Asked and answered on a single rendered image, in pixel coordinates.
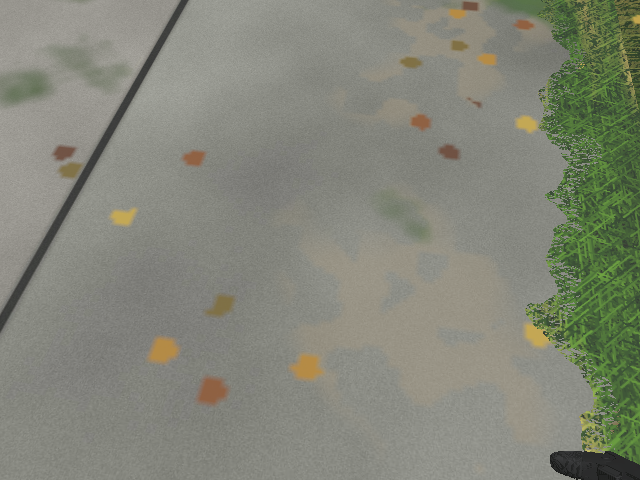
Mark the right robot hand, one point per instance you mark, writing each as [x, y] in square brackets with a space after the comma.
[594, 466]

